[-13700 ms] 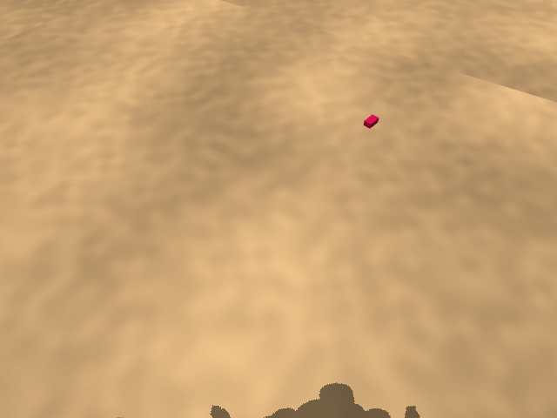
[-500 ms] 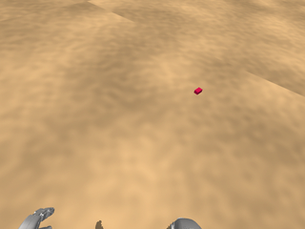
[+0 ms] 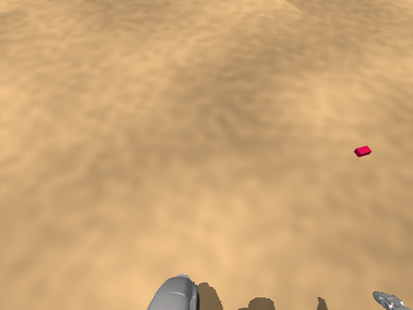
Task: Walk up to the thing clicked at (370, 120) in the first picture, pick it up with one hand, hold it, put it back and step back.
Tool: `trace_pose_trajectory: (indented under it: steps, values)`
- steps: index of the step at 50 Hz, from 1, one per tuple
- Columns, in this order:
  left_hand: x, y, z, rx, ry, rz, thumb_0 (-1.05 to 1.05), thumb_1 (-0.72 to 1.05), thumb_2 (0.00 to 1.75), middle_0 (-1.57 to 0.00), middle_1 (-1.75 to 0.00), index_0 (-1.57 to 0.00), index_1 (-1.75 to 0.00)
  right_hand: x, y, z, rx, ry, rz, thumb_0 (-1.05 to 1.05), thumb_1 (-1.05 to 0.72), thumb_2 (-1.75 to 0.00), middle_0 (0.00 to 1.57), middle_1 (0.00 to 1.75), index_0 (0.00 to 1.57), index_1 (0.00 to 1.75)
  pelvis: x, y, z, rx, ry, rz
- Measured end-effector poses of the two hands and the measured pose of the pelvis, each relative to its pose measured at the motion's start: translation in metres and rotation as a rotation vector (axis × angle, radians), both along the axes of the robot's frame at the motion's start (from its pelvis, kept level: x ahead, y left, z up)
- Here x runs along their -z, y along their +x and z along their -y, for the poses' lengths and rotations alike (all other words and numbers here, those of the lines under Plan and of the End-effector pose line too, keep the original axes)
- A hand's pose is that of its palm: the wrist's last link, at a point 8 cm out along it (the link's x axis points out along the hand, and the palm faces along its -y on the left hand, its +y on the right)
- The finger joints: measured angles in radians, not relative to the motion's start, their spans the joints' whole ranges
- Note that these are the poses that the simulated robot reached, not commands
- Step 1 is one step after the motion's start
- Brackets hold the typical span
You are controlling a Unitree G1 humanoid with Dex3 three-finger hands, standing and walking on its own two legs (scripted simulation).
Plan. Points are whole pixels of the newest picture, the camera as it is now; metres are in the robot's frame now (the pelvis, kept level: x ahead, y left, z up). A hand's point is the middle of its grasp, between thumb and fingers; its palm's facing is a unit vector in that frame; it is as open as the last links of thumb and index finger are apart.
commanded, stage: walk up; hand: left
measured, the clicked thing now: (362, 151) +1.12 -0.79 -0.75
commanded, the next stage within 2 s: none
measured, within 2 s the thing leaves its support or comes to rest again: neither
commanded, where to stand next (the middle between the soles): +0.83 -1.13 m, yaw +25 degrees
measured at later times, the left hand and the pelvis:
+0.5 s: hand (191, 246) +0.26 +0.09 -0.16, palm faces +0.15 -0.91 -0.39, open 7.4 cm; pelvis +0.19 -0.22 -0.04, yaw +12 degrees
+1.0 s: hand (268, 223) +0.35 -0.09 -0.17, palm faces +0.22 -0.93 -0.29, open 7.4 cm; pelvis +0.34 -0.38 -0.02, yaw +17 degrees
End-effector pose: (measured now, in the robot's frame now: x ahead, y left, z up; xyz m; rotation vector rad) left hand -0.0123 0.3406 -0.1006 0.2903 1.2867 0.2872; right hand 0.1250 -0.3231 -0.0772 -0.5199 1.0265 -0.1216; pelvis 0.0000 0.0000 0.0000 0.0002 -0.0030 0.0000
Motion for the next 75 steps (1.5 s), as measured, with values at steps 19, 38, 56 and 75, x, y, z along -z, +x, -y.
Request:
trace_pose_trajectory:
  steps: [19,38,56,75]
  values:
    - [0.029,0.219,0.145,0.06,-0.033,0.218,0.0,0.91,0.9,-0.2,-0.3,-0.2,-0.3,0.002,0.092,0.175,0.014,-0.143,-0.059,0.01,-0.9,-0.9,0.21,0.31,0.21,0.3,0.03,0.144,0.152,-0.147,0.029,0.024]
    - [0.012,0.224,0.314,-0.219,0.005,0.068,0.0,0.9,0.9,-0.2,-0.3,-0.2,-0.3,0.013,0.303,0.279,-0.181,-0.08,-0.101,0.01,-0.91,-0.9,0.21,0.3,0.2,0.3,0.009,0.279,0.3,-0.282,-0.001,0.011]
    - [0.031,0.399,0.431,-0.111,-0.009,0.195,0.0,0.9,0.9,-0.2,-0.3,-0.2,-0.3,0.001,0.391,0.458,-0.144,-0.195,-0.033,0.01,-0.9,-0.9,0.21,0.31,0.21,0.3,0.032,0.378,0.443,-0.307,0.017,0.007]
    - [0.038,0.418,0.594,-0.265,-0.023,0.051,0.0,0.9,0.9,-0.2,-0.3,-0.2,-0.3,0.018,0.507,0.553,-0.226,-0.144,-0.103,0.01,-0.9,-0.9,0.21,0.31,0.21,0.3,0.025,0.482,0.571,-0.381,0.008,0.017]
